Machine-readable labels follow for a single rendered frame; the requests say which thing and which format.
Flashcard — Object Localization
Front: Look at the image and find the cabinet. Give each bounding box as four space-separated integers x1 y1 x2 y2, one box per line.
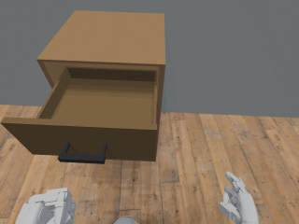
36 10 165 161

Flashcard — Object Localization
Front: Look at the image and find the left robot hand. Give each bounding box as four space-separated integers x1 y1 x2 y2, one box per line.
15 188 77 224

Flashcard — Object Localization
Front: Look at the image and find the drawer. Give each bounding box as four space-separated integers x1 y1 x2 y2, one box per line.
0 66 158 161

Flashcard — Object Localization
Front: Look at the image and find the right robot hand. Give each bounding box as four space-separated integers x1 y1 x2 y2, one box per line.
220 171 259 224

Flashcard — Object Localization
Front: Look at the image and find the handle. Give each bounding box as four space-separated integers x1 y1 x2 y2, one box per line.
58 142 107 164

